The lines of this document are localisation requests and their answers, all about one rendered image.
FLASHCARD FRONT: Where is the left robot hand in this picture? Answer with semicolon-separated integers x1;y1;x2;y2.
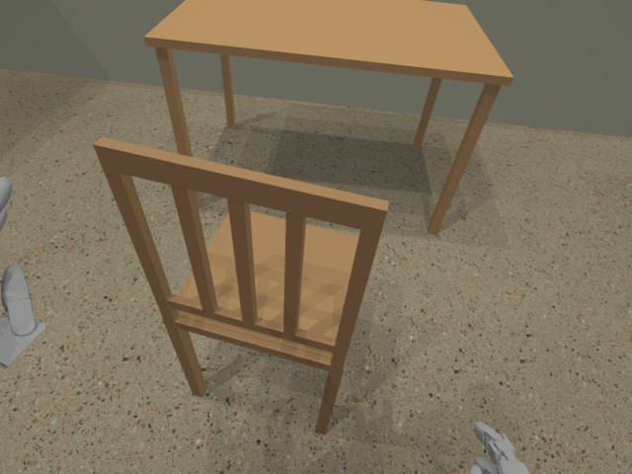
0;177;45;369

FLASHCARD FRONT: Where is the right robot hand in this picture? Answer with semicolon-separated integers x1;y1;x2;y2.
470;422;530;474

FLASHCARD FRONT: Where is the table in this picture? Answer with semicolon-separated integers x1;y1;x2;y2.
144;0;514;235

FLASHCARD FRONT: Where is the chair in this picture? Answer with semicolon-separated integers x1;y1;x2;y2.
93;137;389;435

